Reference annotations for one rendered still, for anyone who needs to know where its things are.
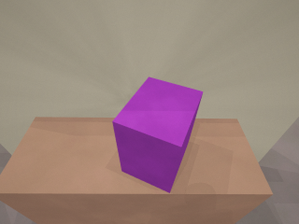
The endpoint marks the pedestal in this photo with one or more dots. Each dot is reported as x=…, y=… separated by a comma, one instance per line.
x=67, y=170

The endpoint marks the carton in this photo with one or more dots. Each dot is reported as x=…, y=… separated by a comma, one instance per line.
x=153, y=130

